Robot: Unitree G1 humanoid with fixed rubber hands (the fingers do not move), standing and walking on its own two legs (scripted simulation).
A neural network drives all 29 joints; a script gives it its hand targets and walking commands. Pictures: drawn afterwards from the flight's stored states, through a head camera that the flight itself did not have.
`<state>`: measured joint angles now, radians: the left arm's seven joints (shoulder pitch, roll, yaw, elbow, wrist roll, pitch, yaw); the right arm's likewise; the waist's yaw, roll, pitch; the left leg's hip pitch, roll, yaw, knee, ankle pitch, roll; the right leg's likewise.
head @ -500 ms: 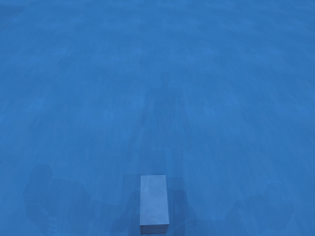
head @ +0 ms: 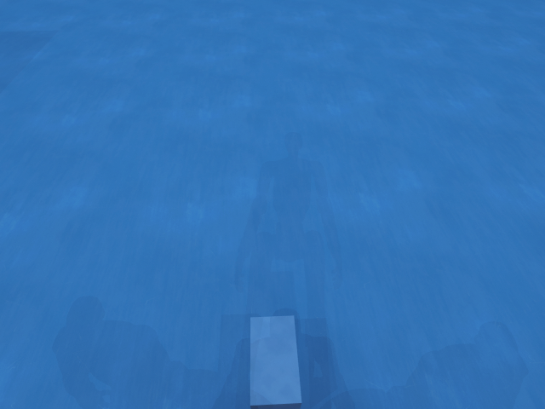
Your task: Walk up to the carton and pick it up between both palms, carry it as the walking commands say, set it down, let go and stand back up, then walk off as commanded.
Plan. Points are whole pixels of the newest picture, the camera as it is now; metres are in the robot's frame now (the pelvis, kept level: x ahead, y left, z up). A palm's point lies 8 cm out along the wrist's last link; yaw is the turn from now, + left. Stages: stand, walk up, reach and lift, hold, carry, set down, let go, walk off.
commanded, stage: walk up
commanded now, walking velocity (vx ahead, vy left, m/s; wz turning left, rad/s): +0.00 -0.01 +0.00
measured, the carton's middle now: (273, 367) +0.38 +0.00 -0.67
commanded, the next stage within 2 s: stand in 0.10 s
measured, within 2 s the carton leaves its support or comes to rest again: neither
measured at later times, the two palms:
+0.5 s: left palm out of the picture +0.14 +0.23 -0.14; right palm out of the picture +0.14 -0.24 -0.14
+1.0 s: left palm out of the picture +0.16 +0.19 -0.19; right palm out of the picture +0.16 -0.21 -0.19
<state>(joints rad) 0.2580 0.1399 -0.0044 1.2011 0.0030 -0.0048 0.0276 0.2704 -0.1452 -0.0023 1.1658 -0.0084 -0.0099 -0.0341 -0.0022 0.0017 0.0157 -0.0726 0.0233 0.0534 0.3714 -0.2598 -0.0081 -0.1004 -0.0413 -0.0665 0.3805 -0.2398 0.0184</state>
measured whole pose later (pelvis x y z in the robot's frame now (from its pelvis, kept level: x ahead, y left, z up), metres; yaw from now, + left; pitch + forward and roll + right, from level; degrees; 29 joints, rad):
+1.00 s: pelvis -0.10 -0.01 -0.08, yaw +0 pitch +21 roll +1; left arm -0.18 0.11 0.10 0.41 0.00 0.51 0.01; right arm -0.20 -0.15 -0.08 0.43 0.00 0.52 0.01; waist 0.01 -0.01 -0.01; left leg -1.01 0.04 0.06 0.99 -0.35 0.00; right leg -1.05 -0.05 -0.02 0.99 -0.32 -0.01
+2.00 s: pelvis -0.11 -0.02 -0.12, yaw +2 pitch +37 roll +1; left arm -1.11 0.16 0.28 0.63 0.01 0.14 0.10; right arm -1.13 -0.20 -0.28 0.68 -0.03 0.14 -0.09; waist 0.01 0.00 0.27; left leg -1.41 0.01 -0.01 1.08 -0.31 -0.03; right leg -1.43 -0.01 0.01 1.08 -0.30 0.00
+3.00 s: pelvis -0.16 -0.02 -0.38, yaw +2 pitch +31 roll +2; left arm -1.48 0.31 0.08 1.06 -0.25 0.10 0.19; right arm -1.51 -0.35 0.00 1.07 0.25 0.12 -0.18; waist 0.00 -0.01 0.52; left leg -2.07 0.00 -0.03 2.10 -0.56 -0.06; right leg -2.12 0.03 0.03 2.10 -0.51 0.01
